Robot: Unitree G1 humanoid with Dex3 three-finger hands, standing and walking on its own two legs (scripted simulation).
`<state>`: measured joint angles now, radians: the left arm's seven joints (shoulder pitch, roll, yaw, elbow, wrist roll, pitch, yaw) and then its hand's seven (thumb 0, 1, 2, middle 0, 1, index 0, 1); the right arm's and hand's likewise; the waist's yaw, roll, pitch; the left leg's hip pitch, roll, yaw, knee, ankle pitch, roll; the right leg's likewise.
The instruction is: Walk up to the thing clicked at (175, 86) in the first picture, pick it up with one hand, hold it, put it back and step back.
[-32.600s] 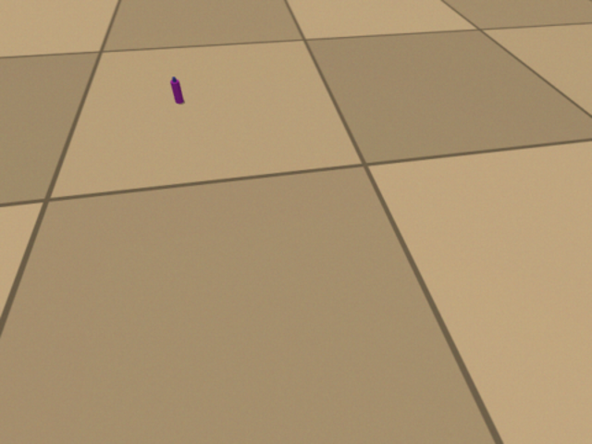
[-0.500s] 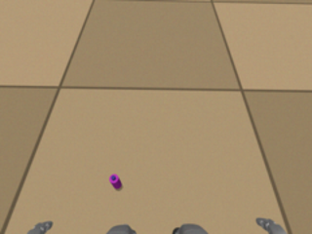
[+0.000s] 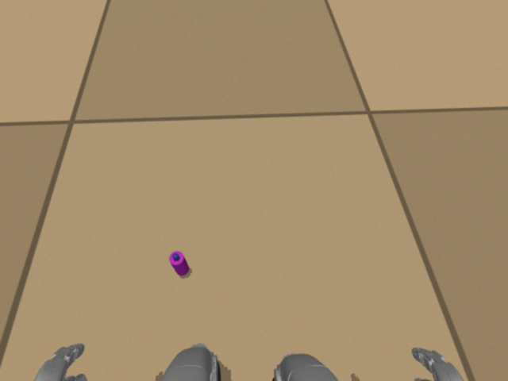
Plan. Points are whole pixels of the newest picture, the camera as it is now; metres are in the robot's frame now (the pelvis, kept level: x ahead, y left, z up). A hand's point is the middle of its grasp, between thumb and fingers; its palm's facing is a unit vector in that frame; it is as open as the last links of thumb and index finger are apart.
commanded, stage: step back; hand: left
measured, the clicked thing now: (179, 262) +0.49 +0.24 -0.67
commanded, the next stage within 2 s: none
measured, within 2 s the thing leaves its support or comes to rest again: neither
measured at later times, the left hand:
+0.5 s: hand out of the picture -0.02 +0.28 -0.14, palm faces +0.04 -0.93 -0.37, open 7.4 cm
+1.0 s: hand out of the picture -0.19 +0.22 -0.12, palm faces +0.02 -0.90 -0.43, open 7.4 cm
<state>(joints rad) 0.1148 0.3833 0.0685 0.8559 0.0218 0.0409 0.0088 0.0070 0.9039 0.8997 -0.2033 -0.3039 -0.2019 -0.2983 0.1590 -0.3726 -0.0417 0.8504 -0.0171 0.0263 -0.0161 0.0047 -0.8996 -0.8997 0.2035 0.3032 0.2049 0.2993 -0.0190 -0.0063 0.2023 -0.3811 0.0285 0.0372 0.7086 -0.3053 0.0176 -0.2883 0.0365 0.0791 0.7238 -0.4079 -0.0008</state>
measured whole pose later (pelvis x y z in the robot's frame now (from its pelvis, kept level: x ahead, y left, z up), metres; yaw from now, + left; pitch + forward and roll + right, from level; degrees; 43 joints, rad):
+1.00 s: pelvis -0.29 -0.05 +0.01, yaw +3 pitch -2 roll +1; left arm 0.16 0.36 0.07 0.79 0.04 0.04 0.02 0.01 0.90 0.90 -0.21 -0.30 -0.21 -0.30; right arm 0.22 -0.41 -0.05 0.86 -0.01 0.05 -0.02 0.01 -0.90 -0.90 0.20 0.30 0.20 0.30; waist 0.01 0.02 0.16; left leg -0.37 -0.07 -0.08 0.94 -0.50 -0.02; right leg -0.35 -0.04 0.00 0.67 -0.30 0.00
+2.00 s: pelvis -0.53 -0.08 +0.01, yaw +5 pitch -3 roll -2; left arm 0.26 0.38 0.07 1.00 0.04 -0.02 -0.02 0.01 0.90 0.90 -0.20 -0.30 -0.20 -0.30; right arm 0.22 -0.37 -0.04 0.97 -0.04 0.02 0.01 0.01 -0.90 -0.90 0.20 0.30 0.20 0.30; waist 0.01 0.04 0.05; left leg -0.28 0.03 -0.06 0.72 -0.44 0.00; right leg -0.26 0.04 -0.01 0.59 -0.28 -0.02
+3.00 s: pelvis -0.50 -0.06 +0.03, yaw +4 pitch -3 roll +0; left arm 0.07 0.34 0.00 1.14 0.01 -0.01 0.00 0.01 0.90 0.90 -0.20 -0.30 -0.20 -0.30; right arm 0.07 -0.34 -0.01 1.14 0.00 -0.02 0.01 0.01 -0.90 -0.90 0.20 0.30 0.20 0.30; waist -0.01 0.00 0.07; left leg -0.10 0.01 0.02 0.32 -0.17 -0.01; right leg -0.09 -0.01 0.02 0.32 -0.19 0.02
